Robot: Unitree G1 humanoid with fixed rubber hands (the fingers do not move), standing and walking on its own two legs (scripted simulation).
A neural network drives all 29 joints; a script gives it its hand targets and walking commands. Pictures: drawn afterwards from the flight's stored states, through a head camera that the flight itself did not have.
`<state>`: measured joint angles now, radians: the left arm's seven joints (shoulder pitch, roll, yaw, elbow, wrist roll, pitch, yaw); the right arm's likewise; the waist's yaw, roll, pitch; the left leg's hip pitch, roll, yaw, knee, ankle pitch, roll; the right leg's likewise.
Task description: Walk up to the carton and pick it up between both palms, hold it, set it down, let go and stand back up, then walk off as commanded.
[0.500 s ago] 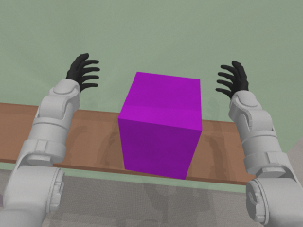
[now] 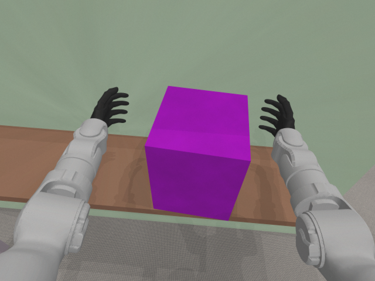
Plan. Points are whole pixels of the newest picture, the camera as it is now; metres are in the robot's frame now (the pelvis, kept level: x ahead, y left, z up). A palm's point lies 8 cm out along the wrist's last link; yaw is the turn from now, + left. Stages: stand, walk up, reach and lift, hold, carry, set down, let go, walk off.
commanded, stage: reach and lift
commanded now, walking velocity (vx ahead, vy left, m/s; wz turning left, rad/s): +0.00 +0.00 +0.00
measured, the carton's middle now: (198, 154) +0.42 -0.06 +0.03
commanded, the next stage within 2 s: none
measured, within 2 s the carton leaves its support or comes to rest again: neither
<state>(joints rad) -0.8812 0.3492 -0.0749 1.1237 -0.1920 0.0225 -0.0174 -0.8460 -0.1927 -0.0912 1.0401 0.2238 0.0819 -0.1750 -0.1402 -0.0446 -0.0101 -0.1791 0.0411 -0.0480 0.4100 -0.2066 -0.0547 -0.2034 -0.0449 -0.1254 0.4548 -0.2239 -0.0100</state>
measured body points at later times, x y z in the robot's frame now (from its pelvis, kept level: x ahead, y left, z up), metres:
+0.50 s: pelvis +0.01 +0.01 +0.00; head +0.02 +0.03 +0.45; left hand +0.45 +0.13 +0.09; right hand +0.39 -0.23 +0.09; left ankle +0.01 +0.16 -0.74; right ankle +0.02 -0.11 -0.74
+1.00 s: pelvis +0.01 +0.01 +0.00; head +0.03 +0.03 +0.45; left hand +0.45 +0.10 +0.07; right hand +0.39 -0.21 +0.08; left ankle +0.01 +0.16 -0.74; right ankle +0.02 -0.11 -0.74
